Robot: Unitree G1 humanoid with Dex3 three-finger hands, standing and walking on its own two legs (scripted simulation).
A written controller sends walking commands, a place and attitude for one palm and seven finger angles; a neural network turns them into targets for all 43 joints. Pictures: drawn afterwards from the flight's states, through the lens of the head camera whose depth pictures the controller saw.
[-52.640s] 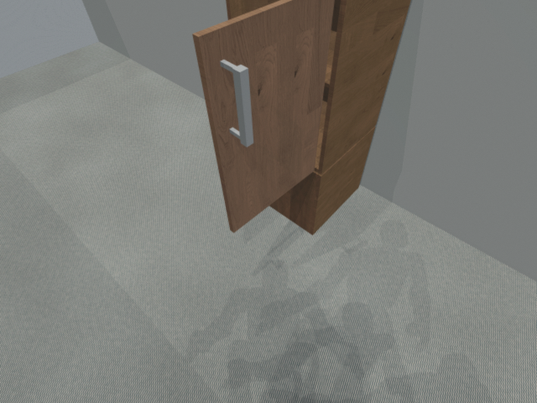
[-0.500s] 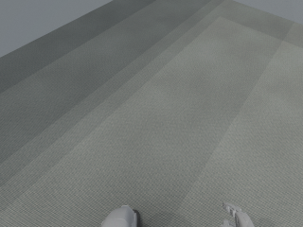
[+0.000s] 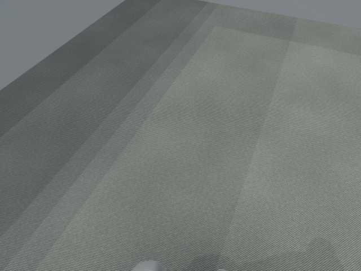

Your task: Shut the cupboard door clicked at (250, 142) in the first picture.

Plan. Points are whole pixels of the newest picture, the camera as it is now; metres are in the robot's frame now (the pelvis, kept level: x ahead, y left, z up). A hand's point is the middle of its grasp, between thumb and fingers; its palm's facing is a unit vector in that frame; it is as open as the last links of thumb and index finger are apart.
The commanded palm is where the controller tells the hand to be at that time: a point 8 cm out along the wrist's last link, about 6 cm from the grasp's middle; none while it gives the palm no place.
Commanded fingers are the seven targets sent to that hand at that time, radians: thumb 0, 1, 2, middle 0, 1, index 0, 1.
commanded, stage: turn to face it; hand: left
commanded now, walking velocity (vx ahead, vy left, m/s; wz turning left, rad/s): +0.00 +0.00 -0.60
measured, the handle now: out of the picture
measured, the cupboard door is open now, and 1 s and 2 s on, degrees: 29 29 29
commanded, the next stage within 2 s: none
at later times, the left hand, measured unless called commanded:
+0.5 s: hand (102, 234) +0.21 +0.24 -0.14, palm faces -0.27 -0.93 -0.24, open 7.4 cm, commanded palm none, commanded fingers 0.00 0.90 0.90 -0.20 -0.30 -0.20 -0.30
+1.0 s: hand (131, 224) +0.24 +0.17 -0.17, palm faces -0.55 -0.81 -0.20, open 7.4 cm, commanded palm none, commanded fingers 0.00 0.90 0.90 -0.20 -0.30 -0.20 -0.30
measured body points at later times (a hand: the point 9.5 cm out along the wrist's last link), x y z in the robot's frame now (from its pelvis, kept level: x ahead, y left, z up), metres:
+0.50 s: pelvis +0.03 +0.05 +0.02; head +0.09 +0.05 +0.46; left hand +0.22 +0.28 -0.12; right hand +0.03 -0.20 -0.12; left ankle +0.06 +0.16 -0.72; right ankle -0.02 -0.07 -0.66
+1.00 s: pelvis +0.06 +0.06 +0.00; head +0.11 +0.05 +0.45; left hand +0.27 +0.21 -0.15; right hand -0.01 -0.21 -0.12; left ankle +0.14 +0.14 -0.73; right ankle -0.03 -0.06 -0.71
